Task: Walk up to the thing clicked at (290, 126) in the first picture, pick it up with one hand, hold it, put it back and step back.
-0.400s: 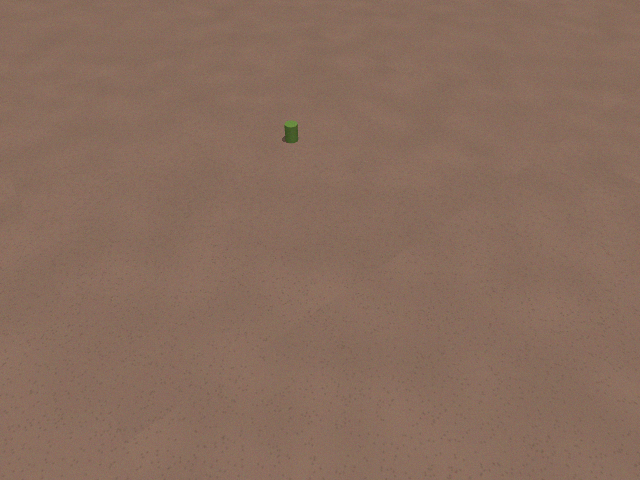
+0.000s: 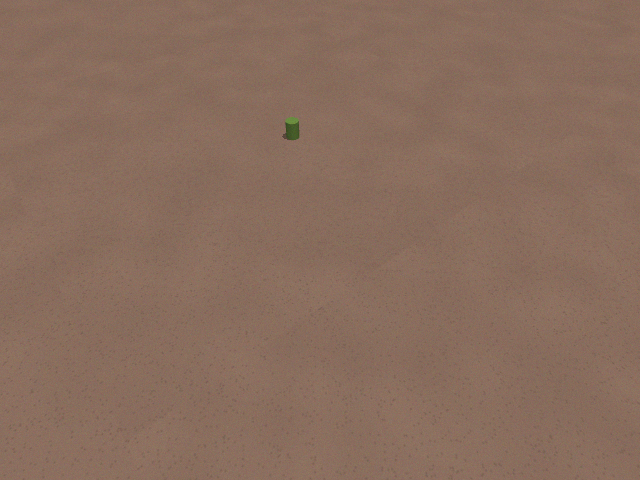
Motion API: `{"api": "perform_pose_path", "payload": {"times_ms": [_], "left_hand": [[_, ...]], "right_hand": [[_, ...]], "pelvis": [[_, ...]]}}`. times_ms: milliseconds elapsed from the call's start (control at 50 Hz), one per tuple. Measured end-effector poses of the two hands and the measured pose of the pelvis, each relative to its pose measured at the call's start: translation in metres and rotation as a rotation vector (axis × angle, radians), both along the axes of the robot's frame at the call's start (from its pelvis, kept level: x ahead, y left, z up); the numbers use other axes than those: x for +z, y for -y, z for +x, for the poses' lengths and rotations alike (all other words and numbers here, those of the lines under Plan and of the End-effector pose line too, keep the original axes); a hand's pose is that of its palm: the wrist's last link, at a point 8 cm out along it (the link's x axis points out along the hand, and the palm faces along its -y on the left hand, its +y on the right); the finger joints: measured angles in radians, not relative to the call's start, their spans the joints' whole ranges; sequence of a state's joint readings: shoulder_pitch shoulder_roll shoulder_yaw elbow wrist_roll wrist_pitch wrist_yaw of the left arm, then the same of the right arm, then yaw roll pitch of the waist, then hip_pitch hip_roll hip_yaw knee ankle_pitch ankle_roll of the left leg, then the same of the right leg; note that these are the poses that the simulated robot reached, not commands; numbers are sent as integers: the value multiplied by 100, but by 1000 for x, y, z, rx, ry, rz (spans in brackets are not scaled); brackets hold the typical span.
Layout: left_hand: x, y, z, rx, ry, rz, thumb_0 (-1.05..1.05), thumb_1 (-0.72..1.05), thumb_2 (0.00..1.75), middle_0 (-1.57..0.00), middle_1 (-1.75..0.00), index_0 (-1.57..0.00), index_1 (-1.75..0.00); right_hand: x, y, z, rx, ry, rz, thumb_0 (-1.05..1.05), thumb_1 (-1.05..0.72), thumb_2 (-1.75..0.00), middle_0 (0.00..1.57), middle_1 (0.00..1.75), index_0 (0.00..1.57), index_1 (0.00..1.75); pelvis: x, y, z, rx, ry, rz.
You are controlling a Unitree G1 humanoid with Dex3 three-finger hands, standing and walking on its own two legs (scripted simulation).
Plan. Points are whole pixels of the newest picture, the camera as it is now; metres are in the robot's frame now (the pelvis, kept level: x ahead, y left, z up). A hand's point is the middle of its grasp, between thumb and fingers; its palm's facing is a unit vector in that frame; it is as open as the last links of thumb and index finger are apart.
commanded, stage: stand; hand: left
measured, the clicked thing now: (292, 128) +2.01 +0.17 -0.73
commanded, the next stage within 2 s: walk up in 0.72 s
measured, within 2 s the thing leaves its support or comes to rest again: neither
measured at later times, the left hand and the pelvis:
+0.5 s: hand out of the picture +0.09 +0.25 -0.16, palm faces -0.03 -0.94 -0.34, open 7.4 cm; pelvis +0.01 +0.00 +0.00, yaw +0 degrees
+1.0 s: hand out of the picture +0.14 +0.26 -0.14, palm faces -0.07 -0.91 -0.41, open 7.4 cm; pelvis +0.06 -0.04 -0.01, yaw -3 degrees
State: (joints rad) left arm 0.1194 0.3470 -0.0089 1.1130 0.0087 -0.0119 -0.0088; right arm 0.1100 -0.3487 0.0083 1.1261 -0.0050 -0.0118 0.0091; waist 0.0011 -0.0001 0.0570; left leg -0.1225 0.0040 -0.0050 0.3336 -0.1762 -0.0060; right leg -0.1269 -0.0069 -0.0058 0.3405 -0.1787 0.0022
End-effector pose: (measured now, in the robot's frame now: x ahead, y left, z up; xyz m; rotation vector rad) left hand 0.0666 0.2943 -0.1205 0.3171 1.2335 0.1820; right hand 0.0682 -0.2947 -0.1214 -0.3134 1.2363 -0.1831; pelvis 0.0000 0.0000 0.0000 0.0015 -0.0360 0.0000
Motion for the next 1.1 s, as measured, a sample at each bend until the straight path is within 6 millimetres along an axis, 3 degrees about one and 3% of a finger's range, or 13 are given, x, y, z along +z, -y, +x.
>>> {"api": "perform_pose_path", "payload": {"times_ms": [440, 760, 860, 980, 1040, 1100], "left_hand": [[2, 1, 13, 1, 19, 2, 1, 90, 90, -20, -30, -20, -30], [2, -3, 9, 7, 17, -13, 1, 90, 90, -20, -30, -20, -30], [5, -16, 19, -13, 30, 13, 1, 90, 90, -20, -30, -20, -30], [21, -8, 61, -67, 44, 64, 1, 90, 90, -20, -30, -20, -30], [25, -1, 77, -54, 109, 105, 1, 90, 90, -20, -30, -20, -30], [31, 9, 78, -11, 114, 109, 1, 90, 90, -20, -30, -20, -30]], "right_hand": [[3, 3, 11, 1, 15, -8, 1, -90, -90, 20, 30, 20, 30], [4, 2, 6, 1, 15, 3, 1, -90, -90, 20, 30, 20, 30], [4, 23, 8, -19, 66, -3, 1, -90, -90, 21, 30, 20, 30], [0, 68, 10, -81, 45, -18, 1, -90, -90, 21, 30, 20, 30], [-9, 92, 28, -74, 8, -36, 1, -90, -90, 20, 30, 20, 30], [-5, 98, 64, -40, 7, -28, 2, -90, -90, 20, 30, 20, 30]], "pelvis": [[1, 1, 7, 1, 3, -3], [1, 0, 9, 0, -6, 0], [-7, 7, 20, -31, -24, 17], [-11, 33, 49, -55, -9, 29], [-19, 50, 70, -31, 1, 0], [-12, 58, 92, -18, 5, -8]]}}
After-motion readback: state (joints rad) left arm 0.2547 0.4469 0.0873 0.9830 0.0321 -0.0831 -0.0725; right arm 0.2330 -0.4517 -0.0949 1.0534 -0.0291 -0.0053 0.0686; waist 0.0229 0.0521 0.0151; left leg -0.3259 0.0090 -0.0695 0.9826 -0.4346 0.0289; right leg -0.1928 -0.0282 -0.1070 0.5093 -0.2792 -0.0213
